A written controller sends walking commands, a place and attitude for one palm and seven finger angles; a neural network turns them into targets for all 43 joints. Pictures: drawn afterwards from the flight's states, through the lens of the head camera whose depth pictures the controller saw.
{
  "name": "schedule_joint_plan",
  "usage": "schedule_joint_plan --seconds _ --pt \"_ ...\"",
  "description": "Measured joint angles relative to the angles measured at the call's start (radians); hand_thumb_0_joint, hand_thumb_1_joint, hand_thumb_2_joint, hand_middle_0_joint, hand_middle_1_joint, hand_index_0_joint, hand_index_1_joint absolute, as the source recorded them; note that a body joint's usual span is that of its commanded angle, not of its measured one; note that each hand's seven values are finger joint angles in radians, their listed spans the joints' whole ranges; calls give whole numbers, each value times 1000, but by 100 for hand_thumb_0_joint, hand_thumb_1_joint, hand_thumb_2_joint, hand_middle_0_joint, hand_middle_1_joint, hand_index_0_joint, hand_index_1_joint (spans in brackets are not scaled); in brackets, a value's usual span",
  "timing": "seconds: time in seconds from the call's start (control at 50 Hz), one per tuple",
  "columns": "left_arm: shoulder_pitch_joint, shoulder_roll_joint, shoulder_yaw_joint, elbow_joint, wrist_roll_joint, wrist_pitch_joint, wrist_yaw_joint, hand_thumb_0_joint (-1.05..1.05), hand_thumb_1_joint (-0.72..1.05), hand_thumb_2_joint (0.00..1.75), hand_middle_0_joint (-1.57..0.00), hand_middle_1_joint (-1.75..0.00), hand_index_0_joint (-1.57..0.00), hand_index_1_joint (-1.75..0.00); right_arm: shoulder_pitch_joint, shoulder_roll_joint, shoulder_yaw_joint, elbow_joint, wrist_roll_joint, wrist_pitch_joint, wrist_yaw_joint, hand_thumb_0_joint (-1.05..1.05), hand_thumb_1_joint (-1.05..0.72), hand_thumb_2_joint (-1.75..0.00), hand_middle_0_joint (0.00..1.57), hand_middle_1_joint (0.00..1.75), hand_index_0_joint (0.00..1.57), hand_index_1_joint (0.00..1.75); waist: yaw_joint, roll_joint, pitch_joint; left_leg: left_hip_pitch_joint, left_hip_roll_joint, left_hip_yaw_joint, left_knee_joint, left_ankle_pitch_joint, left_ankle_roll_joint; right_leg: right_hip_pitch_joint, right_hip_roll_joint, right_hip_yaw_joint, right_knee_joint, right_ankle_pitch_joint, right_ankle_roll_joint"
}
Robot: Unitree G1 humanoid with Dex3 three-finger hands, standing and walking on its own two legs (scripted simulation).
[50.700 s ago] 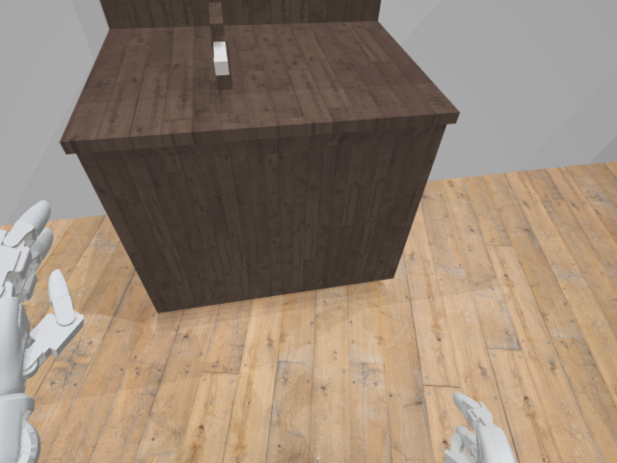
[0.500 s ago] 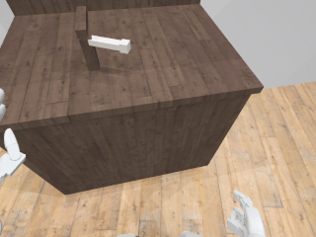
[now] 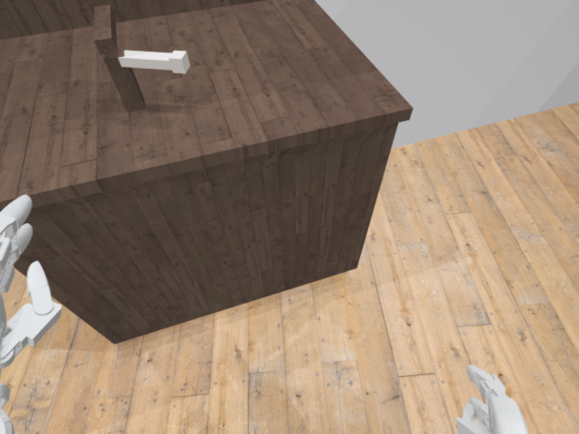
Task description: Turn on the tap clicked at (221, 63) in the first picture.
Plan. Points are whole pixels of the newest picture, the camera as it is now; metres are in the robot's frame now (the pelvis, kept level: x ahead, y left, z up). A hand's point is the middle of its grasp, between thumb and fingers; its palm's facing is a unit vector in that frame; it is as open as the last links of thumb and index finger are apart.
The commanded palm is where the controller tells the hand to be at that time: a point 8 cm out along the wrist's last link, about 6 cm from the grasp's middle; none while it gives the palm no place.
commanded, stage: stop stepping back and stand still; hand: left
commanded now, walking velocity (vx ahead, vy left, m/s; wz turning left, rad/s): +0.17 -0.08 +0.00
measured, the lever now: (179, 62) +0.71 +0.20 +0.14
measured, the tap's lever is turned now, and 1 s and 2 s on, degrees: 64 64 64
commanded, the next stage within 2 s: stand and check the lever's angle in 0.68 s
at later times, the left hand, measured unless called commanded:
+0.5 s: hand (24, 339) +0.19 +0.24 +0.16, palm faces +0.41 -0.83 -0.38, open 7.4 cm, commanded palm +0.14 +0.28 +0.18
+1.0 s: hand (15, 337) +0.20 +0.26 +0.15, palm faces +0.40 -0.82 -0.41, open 7.4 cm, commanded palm +0.14 +0.29 +0.18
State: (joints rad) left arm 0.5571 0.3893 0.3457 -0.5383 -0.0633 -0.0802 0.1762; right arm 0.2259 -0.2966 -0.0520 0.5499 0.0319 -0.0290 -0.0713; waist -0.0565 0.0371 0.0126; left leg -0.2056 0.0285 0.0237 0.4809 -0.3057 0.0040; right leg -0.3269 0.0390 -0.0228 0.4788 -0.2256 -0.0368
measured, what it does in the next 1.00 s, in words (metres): stands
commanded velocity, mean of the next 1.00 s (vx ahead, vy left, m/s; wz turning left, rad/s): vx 0.04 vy -0.01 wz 0.00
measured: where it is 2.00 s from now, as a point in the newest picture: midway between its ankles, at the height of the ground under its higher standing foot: outside the picture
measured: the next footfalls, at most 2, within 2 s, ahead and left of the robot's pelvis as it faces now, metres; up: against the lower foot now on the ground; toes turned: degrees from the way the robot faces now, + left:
none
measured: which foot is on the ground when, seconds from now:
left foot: down 0.00-1.00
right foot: down 0.00-1.00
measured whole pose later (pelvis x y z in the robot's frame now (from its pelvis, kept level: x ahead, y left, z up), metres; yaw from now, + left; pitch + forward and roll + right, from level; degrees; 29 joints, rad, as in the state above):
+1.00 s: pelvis -0.02 +0.01 +0.00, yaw +0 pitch +0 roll -1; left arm 0.49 0.34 0.33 -0.48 -0.06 -0.13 0.17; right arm 0.19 -0.20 0.01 0.57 0.01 -0.09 -0.06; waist 0.00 0.03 0.06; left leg -0.14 0.02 0.02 0.45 -0.32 0.00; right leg -0.25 0.02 -0.03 0.43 -0.18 -0.02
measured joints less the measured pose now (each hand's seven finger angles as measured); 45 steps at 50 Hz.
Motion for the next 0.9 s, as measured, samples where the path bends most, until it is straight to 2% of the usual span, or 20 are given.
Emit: schedule_joint_plan --seconds 0.04,0.12,0.2,0.28,0.36,0.42,0.52,0.7,0.9 --pt "-13 -4 -4 -6 -2 2 3 1 89 89 -22 -30 -22 -30 8 1 -14 23 5 -7 -5 1 -91 -90 20 29 20 30 9 -14 19 19 -9 -4 -16 -45 -11 -1 -11 -7 25 -4 3" --pt "7 -2 10 -7 4 -11 18 1 89 89 -22 -30 -22 -30 28 31 7 38 -8 -32 -7 1 -91 -90 20 29 19 30 29 -45 26 35 -31 10 -1 -16 -5 7 -32 10 58 -5 16" --pt "-40 -28 0 51 16 -28 25 1 89 89 -21 -30 -22 -30 45 70 39 72 -19 -57 -10 1 -91 -90 20 29 19 30 49 -26 6 35 -21 -4 30 -28 -5 26 -25 -6 58 -7 16" --pt "-104 -73 -15 108 22 -29 23 1 89 89 -21 -30 -21 -30 36 102 69 98 -31 -63 -7 1 -91 -90 20 29 20 30 65 0 -14 18 -4 -12 74 -68 2 29 -9 -17 56 -3 -5" --pt "-134 -92 -36 113 18 -24 10 1 89 89 -21 -30 -21 -30 9 114 79 100 -33 -65 8 1 -91 -90 20 30 20 30 61 11 -14 5 5 -16 98 -66 15 26 1 -21 60 -2 -13" --pt "-122 -82 -42 99 12 -30 0 1 89 89 -21 -30 -21 -30 -7 114 80 88 -34 -65 12 1 -91 -90 20 30 20 31 50 1 -7 31 -1 -7 63 -46 -14 37 -5 -11 54 -2 -7" --pt "-90 -43 -17 89 8 -48 -5 1 89 89 -21 -30 -21 -30 -16 101 70 50 -29 -67 10 1 -91 -90 20 30 20 30 38 -7 4 55 -9 0 18 -30 -12 49 -12 -3 31 5 3" --pt "-70 -53 -13 71 4 -53 -6 1 89 89 -21 -30 -21 -30 -30 65 42 29 -23 -64 11 1 -91 -90 20 29 20 30 53 -10 37 62 -9 -2 -2 -25 -10 65 -12 -4 -3 16 9" --pt "-71 -46 -15 58 6 -58 -4 1 89 89 -21 -30 -21 -30 -42 84 50 20 -24 -60 8 1 -91 -90 20 29 20 30 55 -13 52 63 -11 -4 -21 -14 -6 72 -13 -6 -34 32 13"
